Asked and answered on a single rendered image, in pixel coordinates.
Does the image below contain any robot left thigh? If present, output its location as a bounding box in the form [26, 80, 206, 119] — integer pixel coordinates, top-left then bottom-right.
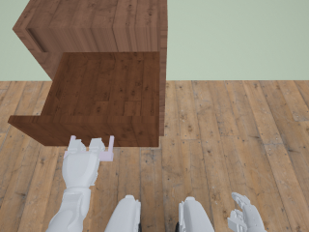
[104, 198, 141, 232]

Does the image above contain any robot left forearm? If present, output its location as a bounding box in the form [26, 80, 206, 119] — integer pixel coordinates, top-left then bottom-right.
[45, 186, 91, 232]

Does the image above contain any cabinet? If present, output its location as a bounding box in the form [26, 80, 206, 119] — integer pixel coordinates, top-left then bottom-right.
[13, 0, 168, 136]

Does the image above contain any robot left hand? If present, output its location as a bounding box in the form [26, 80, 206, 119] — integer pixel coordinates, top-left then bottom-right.
[62, 137, 105, 188]

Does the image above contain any drawer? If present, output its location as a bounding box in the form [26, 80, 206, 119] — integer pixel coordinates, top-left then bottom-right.
[8, 51, 160, 148]

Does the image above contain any handle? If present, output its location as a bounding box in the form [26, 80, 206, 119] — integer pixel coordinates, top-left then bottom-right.
[63, 135, 115, 161]

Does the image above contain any robot thigh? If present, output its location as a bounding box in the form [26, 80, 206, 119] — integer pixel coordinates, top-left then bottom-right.
[179, 200, 214, 232]
[104, 198, 141, 232]

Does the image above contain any robot right thigh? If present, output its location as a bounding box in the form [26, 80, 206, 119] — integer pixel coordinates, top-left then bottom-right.
[179, 200, 214, 232]

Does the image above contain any robot right hand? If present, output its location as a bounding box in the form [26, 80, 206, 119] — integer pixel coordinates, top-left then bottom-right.
[227, 192, 265, 232]

